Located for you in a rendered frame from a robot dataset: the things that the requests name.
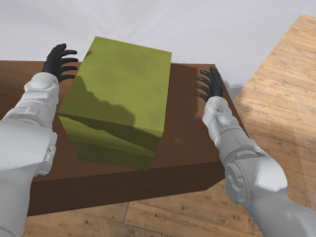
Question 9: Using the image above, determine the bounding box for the pedestal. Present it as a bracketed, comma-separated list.
[0, 60, 250, 217]

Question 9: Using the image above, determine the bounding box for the left robot hand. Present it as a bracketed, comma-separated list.
[41, 43, 79, 84]

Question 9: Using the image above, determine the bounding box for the right robot upper arm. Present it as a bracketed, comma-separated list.
[224, 156, 316, 237]

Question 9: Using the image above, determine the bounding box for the carton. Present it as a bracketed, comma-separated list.
[57, 36, 172, 172]

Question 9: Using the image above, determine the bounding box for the right robot hand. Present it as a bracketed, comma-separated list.
[194, 66, 223, 103]

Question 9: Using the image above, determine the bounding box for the robot right forearm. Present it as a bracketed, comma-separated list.
[202, 96, 288, 192]

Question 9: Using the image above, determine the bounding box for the left robot upper arm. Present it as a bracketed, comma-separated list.
[0, 118, 58, 237]

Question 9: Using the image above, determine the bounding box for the robot left forearm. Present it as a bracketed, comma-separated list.
[0, 72, 59, 130]

